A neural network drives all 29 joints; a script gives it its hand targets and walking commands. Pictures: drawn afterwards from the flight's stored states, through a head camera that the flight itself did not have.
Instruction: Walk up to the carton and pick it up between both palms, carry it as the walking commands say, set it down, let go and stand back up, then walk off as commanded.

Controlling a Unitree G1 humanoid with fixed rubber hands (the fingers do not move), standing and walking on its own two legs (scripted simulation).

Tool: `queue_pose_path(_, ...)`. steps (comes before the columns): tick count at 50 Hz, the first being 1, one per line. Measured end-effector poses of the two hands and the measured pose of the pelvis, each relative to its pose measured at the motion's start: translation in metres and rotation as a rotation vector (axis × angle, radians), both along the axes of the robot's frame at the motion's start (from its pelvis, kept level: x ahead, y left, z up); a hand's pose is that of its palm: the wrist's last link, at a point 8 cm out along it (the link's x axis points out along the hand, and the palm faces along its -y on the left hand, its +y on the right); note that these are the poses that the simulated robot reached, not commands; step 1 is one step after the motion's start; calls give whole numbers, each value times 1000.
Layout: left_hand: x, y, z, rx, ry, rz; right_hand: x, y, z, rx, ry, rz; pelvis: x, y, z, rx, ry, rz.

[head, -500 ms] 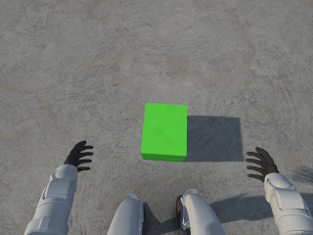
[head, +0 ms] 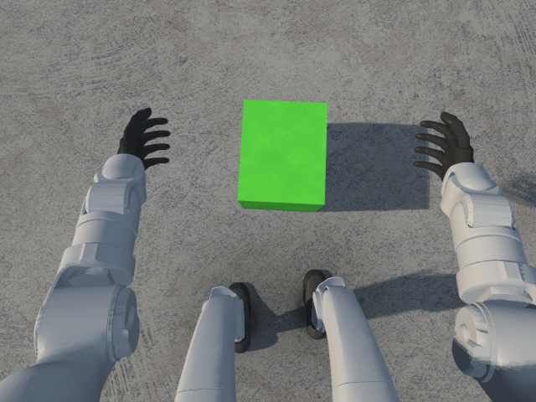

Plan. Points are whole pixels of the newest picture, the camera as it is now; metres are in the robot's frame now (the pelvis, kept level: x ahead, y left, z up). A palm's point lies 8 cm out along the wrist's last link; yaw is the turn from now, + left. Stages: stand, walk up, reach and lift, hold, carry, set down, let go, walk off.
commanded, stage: reach and lift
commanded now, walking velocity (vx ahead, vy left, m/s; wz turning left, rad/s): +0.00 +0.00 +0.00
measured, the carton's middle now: (282, 160) +0.56 -0.04 -0.58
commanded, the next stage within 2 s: none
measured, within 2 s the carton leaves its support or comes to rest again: neither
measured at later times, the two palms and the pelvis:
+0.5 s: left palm (165, 103) +0.56 +0.17 -0.15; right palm (413, 105) +0.53 -0.24 -0.14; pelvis +0.00 +0.00 -0.02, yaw +0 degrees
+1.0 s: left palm (192, 133) +0.55 +0.16 -0.28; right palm (391, 136) +0.52 -0.25 -0.27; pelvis -0.04 -0.01 -0.14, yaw +2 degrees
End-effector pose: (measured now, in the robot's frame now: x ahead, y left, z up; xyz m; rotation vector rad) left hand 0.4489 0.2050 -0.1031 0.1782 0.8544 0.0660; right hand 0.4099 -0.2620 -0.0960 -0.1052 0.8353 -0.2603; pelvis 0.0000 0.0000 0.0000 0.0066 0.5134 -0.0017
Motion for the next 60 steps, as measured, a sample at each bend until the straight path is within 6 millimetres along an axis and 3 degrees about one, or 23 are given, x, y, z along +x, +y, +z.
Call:
queue_pose_path(17, 78, -30, -35, -77, -131, 6, 85, 18, -33, 59, -148, -3, 6, 0, -23, -3, 218, 9)
queue_pose_path(24, 105, -34, -45, -77, -184, 4, 113, 26, -45, 65, -188, 5, 2, 1, -23, -3, 178, 7)
queue_pose_path(28, 111, -33, -56, -85, -194, 11, 119, 27, -59, 62, -197, 12, -1, 2, -23, -8, 139, 12)
queue_pose_path(34, 105, -34, -88, -85, -184, 10, 109, 26, -91, 48, -180, 11, -9, 2, -30, -18, 41, 41)
queue_pose_path(43, 94, -40, -145, -73, -155, 30, 102, 18, -142, 71, -169, -26, -28, 0, -86, -13, 28, 45)
queue_pose_path(52, 102, -49, -186, -72, -163, 37, 109, 18, -189, 74, -173, -29, -48, -7, -152, 5, 25, 38)
queue_pose_path(60, 103, -53, -231, -71, -155, 44, 111, 25, -235, 70, -161, -15, -52, -13, -198, 11, 28, 36)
